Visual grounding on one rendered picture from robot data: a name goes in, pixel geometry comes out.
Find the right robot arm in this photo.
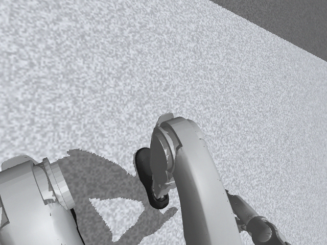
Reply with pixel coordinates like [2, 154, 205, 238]
[246, 216, 291, 245]

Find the left robot foot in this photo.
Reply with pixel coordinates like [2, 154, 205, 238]
[71, 208, 85, 245]

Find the right robot foot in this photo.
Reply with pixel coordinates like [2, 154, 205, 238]
[135, 148, 169, 209]

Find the right robot hand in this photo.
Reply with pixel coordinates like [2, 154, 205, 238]
[225, 189, 259, 233]

